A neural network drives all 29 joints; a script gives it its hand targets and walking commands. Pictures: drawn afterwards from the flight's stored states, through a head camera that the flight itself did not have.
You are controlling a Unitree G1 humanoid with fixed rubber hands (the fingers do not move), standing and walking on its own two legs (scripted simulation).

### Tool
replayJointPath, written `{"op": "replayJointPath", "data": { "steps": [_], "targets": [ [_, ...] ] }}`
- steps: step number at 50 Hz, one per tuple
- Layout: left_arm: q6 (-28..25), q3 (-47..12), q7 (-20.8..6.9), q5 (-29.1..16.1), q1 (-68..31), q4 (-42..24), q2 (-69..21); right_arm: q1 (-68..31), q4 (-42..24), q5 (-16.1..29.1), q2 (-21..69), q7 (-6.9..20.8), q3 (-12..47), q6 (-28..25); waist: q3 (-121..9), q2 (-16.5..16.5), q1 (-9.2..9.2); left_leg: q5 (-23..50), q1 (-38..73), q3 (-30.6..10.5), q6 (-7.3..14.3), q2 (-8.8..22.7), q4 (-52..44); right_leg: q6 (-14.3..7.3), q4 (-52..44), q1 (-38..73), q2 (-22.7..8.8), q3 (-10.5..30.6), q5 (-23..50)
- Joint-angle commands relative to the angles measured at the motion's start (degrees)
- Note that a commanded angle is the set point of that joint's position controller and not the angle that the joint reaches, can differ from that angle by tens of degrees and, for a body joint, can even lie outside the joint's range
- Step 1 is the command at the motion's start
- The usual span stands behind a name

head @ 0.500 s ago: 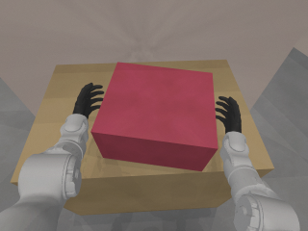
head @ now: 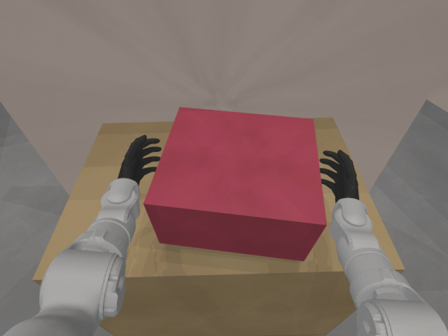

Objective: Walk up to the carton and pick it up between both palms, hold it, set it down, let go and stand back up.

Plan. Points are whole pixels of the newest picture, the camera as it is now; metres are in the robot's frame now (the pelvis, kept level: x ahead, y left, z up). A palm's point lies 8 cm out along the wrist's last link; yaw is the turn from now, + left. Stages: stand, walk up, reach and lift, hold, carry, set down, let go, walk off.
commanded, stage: reach and lift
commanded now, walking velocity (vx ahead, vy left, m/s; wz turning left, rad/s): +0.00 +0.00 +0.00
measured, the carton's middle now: (238, 179) +0.47 -0.04 +0.00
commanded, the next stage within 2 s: none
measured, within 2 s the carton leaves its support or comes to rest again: neither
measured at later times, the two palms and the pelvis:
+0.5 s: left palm (125, 189) +0.39 +0.18 +0.09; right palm (350, 191) +0.35 -0.23 +0.08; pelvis -0.01 -0.01 +0.00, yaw +0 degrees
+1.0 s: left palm (117, 191) +0.36 +0.17 +0.13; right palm (361, 179) +0.35 -0.23 +0.12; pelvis -0.02 -0.02 +0.01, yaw +0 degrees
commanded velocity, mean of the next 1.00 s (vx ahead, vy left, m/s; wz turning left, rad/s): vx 0.00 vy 0.00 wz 0.00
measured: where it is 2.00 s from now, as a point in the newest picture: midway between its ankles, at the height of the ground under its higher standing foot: outside the picture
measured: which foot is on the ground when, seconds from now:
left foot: down 0.00-1.00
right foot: down 0.00-1.00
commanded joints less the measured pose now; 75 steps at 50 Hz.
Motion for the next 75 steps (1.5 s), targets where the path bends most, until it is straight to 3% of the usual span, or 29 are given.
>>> {"op": "replayJointPath", "data": {
  "steps": [1,8,17,22,27,32,42,50,58,65,70,75],
  "targets": [
    [-2.3,-9.0,-9.6,4.3,-33.2,-15.6,-32.7,-32.8,-11.0,-2.7,30.0,9.9,20.5,0.4,-22.8,2.7,-0.56,28.1,15.6,1.5,-3.8,-2.1,0.2,-3.5,1.3,10.9,4.2,-1.3,16.1],
    [-1.0,-10.6,-9.6,1.9,-35.6,-17.4,-34.8,-37.9,-15.1,-1.2,33.3,10.1,23.0,3.0,-26.2,0.7,0.68,20.5,10.3,1.8,-1.9,-3.2,-0.9,-2.7,2.4,14.2,4.0,0.7,15.2],
    [2.6,-11.2,-9.4,1.7,-27.7,-27.2,-36.0,-31.6,-21.4,2.2,34.9,10.4,27.8,7.3,-23.5,-3.0,2.28,18.1,8.4,1.0,-0.1,-4.6,-3.4,-1.5,2.9,20.2,4.0,1.7,18.4],
    [5.2,-12.8,-9.2,1.1,-26.9,-34.5,-37.4,-30.2,-24.8,3.3,35.1,10.4,29.6,8.9,-22.2,-2.5,1.95,20.5,11.3,0.5,-0.8,-4.8,-3.6,-1.5,2.3,20.0,4.2,1.6,18.9],
    [7.9,-14.4,-8.5,1.1,-27.0,-43.0,-39.0,-29.6,-27.8,3.8,34.2,10.9,30.0,10.0,-22.9,0.6,1.78,25.1,16.2,-0.2,-2.8,-4.2,-3.0,-2.0,1.0,16.8,4.6,0.9,16.8],
    [12.0,-14.0,-8.0,2.9,-24.1,-46.8,-39.5,-28.2,-26.7,3.2,31.4,11.7,28.5,11.3,-20.4,2.2,1.86,27.1,21.3,-0.7,-4.3,-3.4,-3.5,-2.7,-0.8,13.3,5.0,-0.2,11.9],
    [20.0,-9.8,-8.2,6.7,-20.2,-51.3,-38.6,-30.8,-26.9,2.8,28.5,12.5,25.9,12.0,-17.4,0.0,3.08,23.4,21.2,0.4,-3.9,-3.1,-5.8,-2.9,-1.8,15.6,5.1,-0.6,8.8],
    [26.2,-5.9,-9.2,9.2,-16.7,-55.5,-35.5,-33.0,-30.6,3.2,29.4,11.9,26.4,13.6,-16.0,-4.1,4.81,16.2,16.0,1.9,-1.1,-4.5,-7.5,-1.8,-1.4,22.1,4.1,0.0,10.5],
    [33.1,-4.8,-11.0,11.4,-12.6,-63.6,-33.6,-31.3,-34.8,2.9,27.9,10.7,25.6,16.1,-14.9,-3.6,3.27,16.6,16.8,2.4,-1.1,-4.9,-7.9,-1.4,-1.5,25.1,3.6,-0.5,12.9],
    [39.4,-7.7,-11.2,11.6,-9.3,-72.6,-34.5,-28.8,-37.2,3.3,23.0,11.1,23.9,18.4,-12.3,0.1,0.62,20.7,21.6,2.0,-3.6,-3.8,-7.6,-2.6,-2.3,22.5,4.4,-1.9,11.8],
    [42.8,-8.7,-10.8,12.1,-7.5,-76.9,-34.5,-29.0,-39.4,4.3,20.6,12.2,23.3,19.5,-12.0,1.4,0.45,23.3,24.3,1.7,-4.6,-3.2,-7.3,-3.3,-2.9,21.2,5.0,-2.5,10.3],
    [45.2,-7.6,-10.4,12.8,-6.8,-77.9,-33.3,-29.6,-40.2,5.0,19.0,13.4,22.6,20.4,-10.8,0.8,1.11,21.2,23.8,1.9,-4.3,-2.9,-7.9,-3.5,-3.1,21.0,5.1,-2.6,8.9]
  ]
}}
